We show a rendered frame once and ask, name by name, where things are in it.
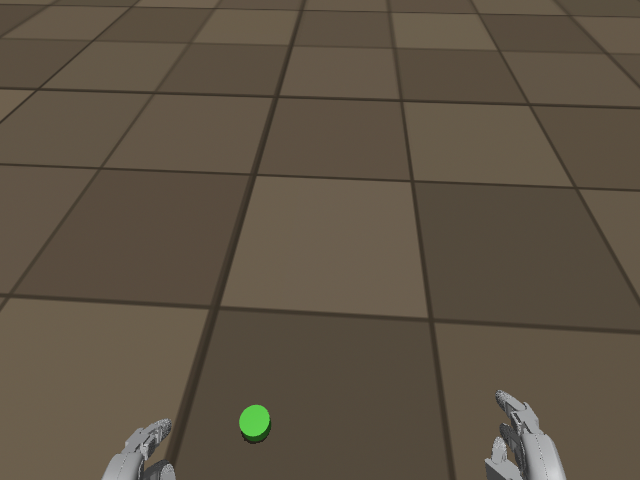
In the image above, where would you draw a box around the right robot hand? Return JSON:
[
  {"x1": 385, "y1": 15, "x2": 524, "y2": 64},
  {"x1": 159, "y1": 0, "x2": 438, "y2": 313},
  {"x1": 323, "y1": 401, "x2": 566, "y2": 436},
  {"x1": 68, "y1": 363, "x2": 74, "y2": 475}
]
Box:
[{"x1": 485, "y1": 390, "x2": 567, "y2": 480}]

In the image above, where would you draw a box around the tin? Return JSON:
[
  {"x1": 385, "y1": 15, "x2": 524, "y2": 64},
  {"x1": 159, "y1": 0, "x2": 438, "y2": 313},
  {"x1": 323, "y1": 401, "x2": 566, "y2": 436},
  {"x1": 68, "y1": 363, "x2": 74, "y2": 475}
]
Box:
[{"x1": 239, "y1": 405, "x2": 271, "y2": 441}]

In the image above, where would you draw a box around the left robot hand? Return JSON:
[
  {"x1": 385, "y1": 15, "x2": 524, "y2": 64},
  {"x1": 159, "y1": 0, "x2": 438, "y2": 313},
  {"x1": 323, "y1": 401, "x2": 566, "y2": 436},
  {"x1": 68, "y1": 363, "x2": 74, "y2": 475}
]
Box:
[{"x1": 101, "y1": 418, "x2": 176, "y2": 480}]

